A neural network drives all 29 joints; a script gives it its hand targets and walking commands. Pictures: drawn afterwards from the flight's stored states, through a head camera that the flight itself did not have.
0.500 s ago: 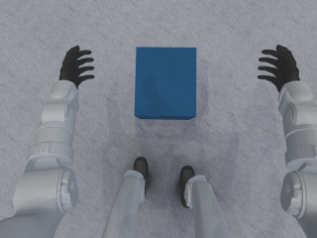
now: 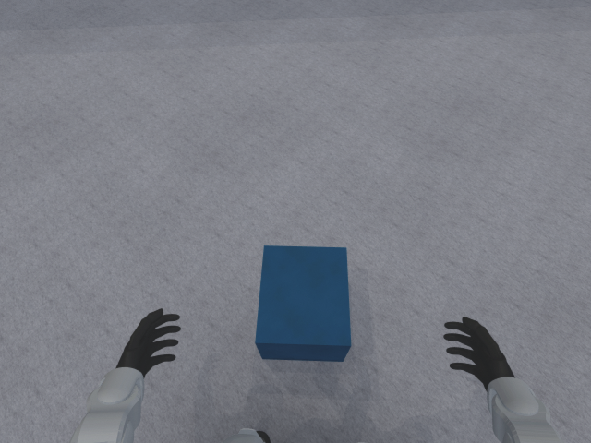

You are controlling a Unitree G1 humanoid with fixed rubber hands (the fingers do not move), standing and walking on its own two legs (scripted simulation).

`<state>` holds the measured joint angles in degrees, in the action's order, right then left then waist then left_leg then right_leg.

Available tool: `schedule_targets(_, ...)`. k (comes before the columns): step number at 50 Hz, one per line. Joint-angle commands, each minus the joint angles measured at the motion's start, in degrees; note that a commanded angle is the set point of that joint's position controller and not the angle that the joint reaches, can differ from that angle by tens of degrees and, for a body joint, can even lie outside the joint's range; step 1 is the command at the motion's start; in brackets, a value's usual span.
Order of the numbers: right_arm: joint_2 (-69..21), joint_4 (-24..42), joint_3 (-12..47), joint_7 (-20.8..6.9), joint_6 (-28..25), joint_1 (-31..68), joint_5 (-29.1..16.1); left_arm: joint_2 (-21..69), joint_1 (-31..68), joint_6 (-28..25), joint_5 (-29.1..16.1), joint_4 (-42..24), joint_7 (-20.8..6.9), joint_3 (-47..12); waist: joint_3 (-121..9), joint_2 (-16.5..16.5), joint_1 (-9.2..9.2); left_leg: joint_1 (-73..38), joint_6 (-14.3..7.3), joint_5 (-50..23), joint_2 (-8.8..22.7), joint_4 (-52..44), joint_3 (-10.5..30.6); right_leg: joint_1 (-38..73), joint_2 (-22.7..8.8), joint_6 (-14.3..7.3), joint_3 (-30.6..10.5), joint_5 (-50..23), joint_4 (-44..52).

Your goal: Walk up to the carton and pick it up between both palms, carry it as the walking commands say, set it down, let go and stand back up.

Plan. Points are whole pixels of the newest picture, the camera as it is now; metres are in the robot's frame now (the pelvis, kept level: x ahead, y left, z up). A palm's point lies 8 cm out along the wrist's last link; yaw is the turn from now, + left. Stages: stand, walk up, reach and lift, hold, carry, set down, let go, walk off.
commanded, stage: let go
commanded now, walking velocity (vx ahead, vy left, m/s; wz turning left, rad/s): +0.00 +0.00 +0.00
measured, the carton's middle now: (303, 304) +0.52 +0.02 -0.65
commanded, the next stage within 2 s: stand in 0.58 s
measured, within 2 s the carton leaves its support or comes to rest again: neither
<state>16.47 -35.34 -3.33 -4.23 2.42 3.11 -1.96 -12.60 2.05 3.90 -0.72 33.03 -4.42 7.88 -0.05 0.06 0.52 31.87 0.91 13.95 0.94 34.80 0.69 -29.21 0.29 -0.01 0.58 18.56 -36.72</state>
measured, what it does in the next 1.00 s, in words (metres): stands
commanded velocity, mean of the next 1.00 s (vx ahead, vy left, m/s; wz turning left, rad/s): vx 0.00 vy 0.00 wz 0.00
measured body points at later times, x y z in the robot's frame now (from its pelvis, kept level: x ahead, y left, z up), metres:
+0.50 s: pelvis +0.01 +0.00 +0.02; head +0.02 +0.01 +0.46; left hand +0.20 +0.25 -0.06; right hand +0.20 -0.25 -0.06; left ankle +0.03 +0.13 -0.72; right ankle -0.01 -0.11 -0.72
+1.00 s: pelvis +0.03 +0.00 +0.02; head +0.06 +0.00 +0.46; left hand +0.21 +0.27 -0.06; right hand +0.22 -0.26 -0.06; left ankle +0.03 +0.13 -0.72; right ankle -0.01 -0.11 -0.72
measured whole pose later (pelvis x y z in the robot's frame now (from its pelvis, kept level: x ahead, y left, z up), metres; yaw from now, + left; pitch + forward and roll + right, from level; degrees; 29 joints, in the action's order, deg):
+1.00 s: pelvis +0.03 +0.00 +0.02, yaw +0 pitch +0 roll +0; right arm 16.5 -33.6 -2.2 -0.7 1.6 -7.8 -1.2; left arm -14.7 -7.6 2.6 -0.7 32.7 -0.6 6.8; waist 3.1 -0.5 0.5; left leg 12.1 0.9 14.3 0.9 26.8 0.6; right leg -8.7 0.3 0.0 0.6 18.0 -27.1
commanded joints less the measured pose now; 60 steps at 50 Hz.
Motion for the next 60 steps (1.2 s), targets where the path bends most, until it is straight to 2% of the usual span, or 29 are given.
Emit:
schedule_targets(1, -0.9, 11.7, -0.3, 1.3, -2.0, -7.2, 0.7, -3.0, -8.0, -2.5, -1.4, -11.0, 0.4, -5.3, -11.1, -0.8, 1.04, -22.7, -0.2, -13.5, -3.6, -7.4, -0.2, 8.0, 2.3, 0.7, -1.1, -12.8, 11.0)
schedule_targets(7, -1.1, 13.1, -0.6, 0.7, -1.3, -14.2, 1.5, -3.1, -13.8, -1.7, -1.1, -12.7, -0.5, -5.8, -6.3, -2.3, -0.06, -30.0, -0.4, -17.3, -3.6, -9.9, -0.7, 14.2, 2.1, 0.9, -1.1, -17.3, 14.8)
schedule_targets(11, -0.8, 13.9, 0.3, 0.0, 0.4, -13.6, 1.2, -3.9, -12.7, -0.1, -1.2, -12.6, -1.0, -6.1, -1.1, -1.9, -0.15, -32.3, -0.6, -13.6, -3.4, -11.3, -0.9, 12.9, 1.6, 0.8, -0.7, -12.5, 16.7)
schedule_targets(16, -0.1, 14.3, 0.2, -0.6, 2.7, -14.1, 1.9, -4.5, -12.6, 2.1, -0.2, -13.1, -1.1, -5.7, 0.8, -0.7, -0.67, -33.4, -0.6, -10.9, -3.4, -12.2, -1.2, 14.9, 1.9, 0.9, -0.2, -10.6, 16.9)
schedule_targets(19, -0.1, 14.6, 0.3, -0.9, 3.5, -13.5, 1.9, -4.6, -11.4, 2.9, 0.3, -14.1, -1.2, -5.6, 0.7, 0.5, -0.68, -33.5, -0.7, -10.2, -3.5, -12.3, -1.2, 16.0, 2.1, 0.8, -0.1, -10.3, 16.6)
schedule_targets(20, -0.2, 14.6, 0.4, -0.9, 3.8, -13.3, 1.9, -4.7, -11.5, 3.2, 0.4, -13.8, -1.3, -5.7, 1.2, 0.1, -0.37, -32.9, -0.8, -9.7, -3.5, -12.4, -1.2, 16.3, 2.1, 0.8, 0.0, -10.0, 16.4)
schedule_targets(21, -0.3, 14.5, 0.3, -0.8, 3.9, -13.4, 1.9, -4.9, -11.5, 3.3, 0.4, -13.7, -1.4, -5.9, 1.6, -0.5, -0.84, -32.9, -0.9, -9.3, -3.4, -12.2, -1.3, 16.4, 2.1, 0.9, 0.0, -9.8, 16.5)
schedule_targets(22, -0.2, 14.6, 0.3, -0.8, 4.1, -13.8, 1.8, -5.1, -11.7, 3.5, 0.7, -13.7, -1.4, -5.7, 1.2, 0.3, -0.6, -32.8, -0.9, -10.0, -3.6, -12.0, -1.2, 17.1, 2.1, 0.8, 0.0, -10.5, 16.2)
schedule_targets(23, -0.3, 14.5, 0.3, -0.8, 4.2, -13.5, 1.9, -5.1, -11.5, 3.6, 0.5, -13.8, -1.4, -5.8, 1.1, -0.6, -0.63, -32.9, -1.0, -9.4, -3.4, -12.1, -1.1, 17.2, 2.1, 0.9, 0.1, -9.8, 16.2)
schedule_targets(24, -0.4, 14.7, 0.4, -0.7, 4.2, -13.5, 1.8, -5.1, -11.4, 3.7, 0.7, -13.9, -1.4, -5.9, 1.8, 0.5, -0.53, -32.5, -1.0, -10.1, -3.5, -11.7, -1.0, 17.2, 2.2, 0.7, 0.0, -10.5, 16.0)
schedule_targets(28, -0.8, 13.7, 0.5, -0.2, 3.8, -14.0, 1.4, -4.3, -11.1, 5.1, 0.7, -14.5, -0.7, -6.2, 1.2, 0.2, -0.04, -31.5, -0.9, -10.3, -3.5, -11.2, -0.5, 18.0, 2.1, 0.6, 0.2, -10.7, 15.2)
schedule_targets(29, 9.3, 6.1, -0.8, 2.7, 2.0, -10.4, 4.3, -11.8, -9.3, 2.3, 2.9, -6.9, 2.7, -2.2, 1.2, -1.3, -0.32, -21.5, 0.2, -1.3, 1.8, -12.3, 2.2, 14.4, -2.2, 2.1, -1.6, -2.2, 14.5)
schedule_targets(30, 8.7, 5.6, -1.0, 3.4, 1.3, -10.5, 4.8, -12.9, -9.9, 1.2, 3.5, -6.2, 3.6, -1.9, 2.2, -1.2, -0.26, -20.2, -0.2, 7.5, 1.6, -13.8, 3.2, 13.1, -1.8, 1.6, -2.7, 5.1, 15.5)
schedule_targets(31, 8.7, 4.7, -1.1, 3.8, 0.6, -10.3, 5.1, -12.4, -10.1, 0.3, 3.8, -5.4, 3.9, -1.7, 2.6, -0.8, -0.37, -18.6, -0.5, 11.4, 1.7, -13.8, 3.8, 12.8, -1.7, 1.2, -3.0, 6.7, 15.4)
schedule_targets(32, 7.8, 3.9, -0.9, 3.9, 0.1, -10.4, 5.2, -11.8, -9.9, -0.6, 4.0, -4.9, 4.0, -1.6, 1.2, 0.7, -0.52, -17.8, -0.8, 12.2, 1.8, -14.0, 4.1, 14.2, -2.0, 0.9, -3.1, 6.2, 15.0)
schedule_targets(35, 8.0, 3.0, -1.2, 3.9, -1.2, -9.8, 5.1, -11.7, -9.8, -2.2, 4.1, -3.6, 4.1, -1.3, -2.0, 0.6, -0.44, -19.5, -1.1, 4.9, 2.1, -13.0, 4.2, 16.4, -2.7, 0.6, -3.5, 0.2, 15.3)
schedule_targets(37, 8.3, 2.5, -1.4, 3.9, -1.8, -10.0, 5.1, -12.3, -9.4, -2.7, 4.0, -3.1, 4.4, -1.2, -3.3, -1.1, -0.46, -21.1, -1.0, -2.7, 2.3, -11.4, 3.9, 17.6, -3.1, 0.7, -3.7, -4.1, 15.0)
schedule_targets(40, 8.6, 1.6, -1.1, 4.1, -2.1, -10.4, 4.8, -12.5, -9.8, -3.0, 3.5, -2.1, 4.8, -1.4, -5.3, -1.0, -0.52, -23.1, -1.2, -11.9, 2.7, -9.1, 3.2, 19.4, -3.8, 0.8, -3.9, -12.6, 14.0)
schedule_targets(45, 9.4, 1.4, -0.9, 4.5, -2.1, -10.2, 4.9, -13.0, -10.3, -3.2, 3.3, -1.1, 5.0, -1.1, -5.8, -1.6, -0.3, -23.5, -1.5, -15.1, 3.2, -8.8, 3.2, 20.6, -4.1, 0.8, -3.7, -16.7, 13.6)
schedule_targets(48, 9.7, 1.2, -1.1, 4.7, -2.2, -10.4, 5.1, -12.9, -10.8, -3.2, 3.2, -0.6, 5.1, -1.2, -6.7, -0.9, -0.32, -24.1, -1.7, -15.7, 3.3, -8.6, 3.0, 21.2, -4.2, 0.6, -3.9, -18.0, 13.5)
schedule_targets(50, 9.7, 1.2, -1.1, 4.6, -2.3, -10.5, 5.2, -13.0, -10.8, -3.4, 3.2, -0.4, 5.1, -1.0, -6.4, -1.6, -0.18, -23.8, -1.7, -15.4, 3.4, -8.6, 3.2, 21.2, -4.1, 0.6, -3.9, -17.6, 13.5)
schedule_targets(51, 9.8, 1.3, -1.2, 4.6, -2.3, -10.5, 5.2, -13.1, -10.5, -3.4, 3.3, -0.4, 5.0, -1.1, -6.4, -0.8, -0.28, -24.1, -1.7, -15.5, 3.3, -8.7, 3.1, 21.0, -4.1, 0.5, -3.8, -17.6, 13.6)
schedule_targets(60, 10.4, 1.4, -1.2, 4.7, -2.9, -10.3, 5.2, -13.7, -10.7, -3.8, 3.4, 0.2, 4.8, -1.1, -5.3, -0.7, -0.24, -23.2, -2.0, -12.2, 3.7, -9.7, 3.7, 20.2, -4.3, -0.2, -4.3, -14.0, 14.3)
